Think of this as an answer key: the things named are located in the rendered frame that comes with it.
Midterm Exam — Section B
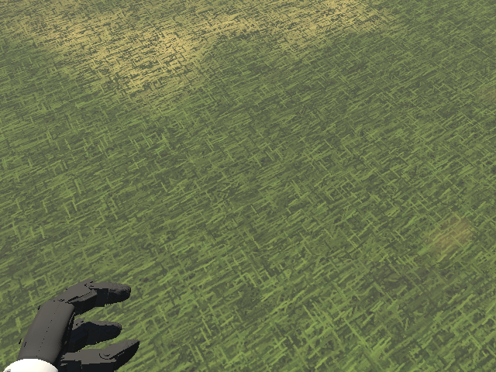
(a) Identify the left robot hand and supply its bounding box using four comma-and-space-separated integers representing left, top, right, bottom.
17, 279, 140, 372

